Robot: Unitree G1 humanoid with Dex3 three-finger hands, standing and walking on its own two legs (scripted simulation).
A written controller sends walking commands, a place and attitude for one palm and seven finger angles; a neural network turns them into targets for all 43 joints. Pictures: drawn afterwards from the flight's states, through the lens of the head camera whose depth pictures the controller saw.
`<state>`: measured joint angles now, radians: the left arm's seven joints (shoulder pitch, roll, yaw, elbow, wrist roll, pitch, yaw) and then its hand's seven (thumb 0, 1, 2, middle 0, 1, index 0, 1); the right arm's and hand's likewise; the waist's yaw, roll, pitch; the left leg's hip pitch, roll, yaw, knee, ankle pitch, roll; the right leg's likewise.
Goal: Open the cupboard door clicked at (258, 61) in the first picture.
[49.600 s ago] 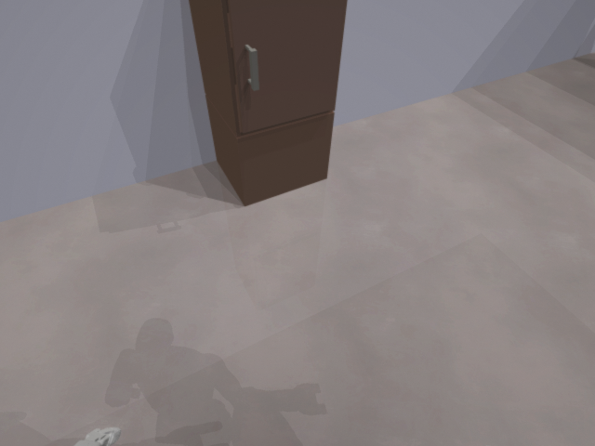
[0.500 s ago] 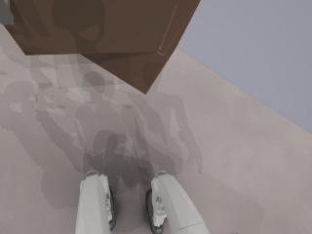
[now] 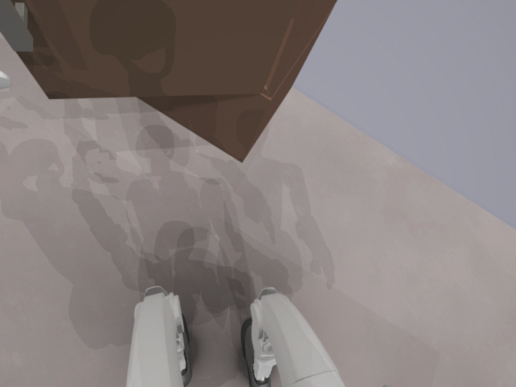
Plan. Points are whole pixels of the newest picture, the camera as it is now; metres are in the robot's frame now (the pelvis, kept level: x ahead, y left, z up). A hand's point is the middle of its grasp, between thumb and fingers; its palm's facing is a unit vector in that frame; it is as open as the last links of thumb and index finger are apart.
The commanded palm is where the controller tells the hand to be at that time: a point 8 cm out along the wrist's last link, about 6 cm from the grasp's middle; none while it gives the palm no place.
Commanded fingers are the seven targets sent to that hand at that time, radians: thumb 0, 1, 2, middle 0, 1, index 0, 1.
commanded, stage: slide the fingers in behind the handle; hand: left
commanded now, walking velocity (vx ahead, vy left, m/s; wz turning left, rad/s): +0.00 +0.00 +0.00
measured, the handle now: out of the picture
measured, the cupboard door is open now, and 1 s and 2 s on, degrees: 40 40 40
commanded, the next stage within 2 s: close the thumb around the handle in 1.16 s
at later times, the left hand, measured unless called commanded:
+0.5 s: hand out of the picture +0.55 +0.28 +0.07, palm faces +0.12 -0.99 -0.01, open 14.0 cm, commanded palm +0.55 +0.29 +0.07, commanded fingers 0.00 -0.50 0.30 -0.30 -1.20 -0.30 -1.20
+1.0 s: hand (13, 25) +0.56 +0.26 +0.07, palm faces +0.13 -0.99 -0.02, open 14.0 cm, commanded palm +0.55 +0.28 +0.07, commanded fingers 0.00 -0.50 0.30 -0.30 -1.20 -0.30 -1.20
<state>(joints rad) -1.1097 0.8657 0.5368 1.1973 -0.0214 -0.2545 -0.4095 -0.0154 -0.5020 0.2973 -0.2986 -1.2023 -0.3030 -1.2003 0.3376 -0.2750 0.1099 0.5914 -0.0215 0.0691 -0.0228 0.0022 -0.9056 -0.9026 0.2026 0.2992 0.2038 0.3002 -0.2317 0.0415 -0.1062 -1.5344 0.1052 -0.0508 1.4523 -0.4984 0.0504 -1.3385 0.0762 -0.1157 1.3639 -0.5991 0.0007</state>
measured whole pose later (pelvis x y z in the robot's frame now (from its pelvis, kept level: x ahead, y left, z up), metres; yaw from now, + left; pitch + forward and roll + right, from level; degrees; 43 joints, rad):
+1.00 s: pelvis +0.00 -0.01 +0.00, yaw +1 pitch +32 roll -8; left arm -1.10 0.75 0.49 1.23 -0.03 -0.33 -0.30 -0.02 -0.50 0.30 -0.30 -1.20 -0.30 -1.20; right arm 0.35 -0.27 0.09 0.63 -0.03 0.06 0.00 0.00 -0.91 -0.90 0.20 0.30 0.20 0.30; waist -0.23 0.05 -0.12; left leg -1.50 0.10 -0.04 1.43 -0.50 0.03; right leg -1.32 0.08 -0.11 1.37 -0.61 -0.02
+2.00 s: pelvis +0.00 -0.01 +0.01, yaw +1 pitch +31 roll -8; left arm -1.07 0.70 0.48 1.23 -0.02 -0.36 -0.27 0.01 0.73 0.84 -0.37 -1.35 -0.38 -1.34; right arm 0.34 -0.27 0.08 0.63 -0.03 0.07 0.01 0.00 -0.91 -0.90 0.20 0.30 0.20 0.30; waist -0.23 0.06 -0.12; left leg -1.48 0.10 -0.04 1.41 -0.49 0.04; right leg -1.30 0.07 -0.10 1.35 -0.60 -0.01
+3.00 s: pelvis +0.02 -0.04 +0.05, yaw +6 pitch +21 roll -2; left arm -0.27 -0.01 0.08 0.59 0.04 -0.50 0.51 0.01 0.72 0.79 -0.34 -1.33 -0.33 -1.32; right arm 0.22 -0.18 -0.01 0.61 -0.08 0.07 0.07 0.01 -0.91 -0.90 0.20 0.30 0.20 0.30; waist -0.04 0.02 -0.19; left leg -1.14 0.05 -0.01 1.24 -0.46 -0.01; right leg -1.00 0.03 -0.08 1.25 -0.62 -0.04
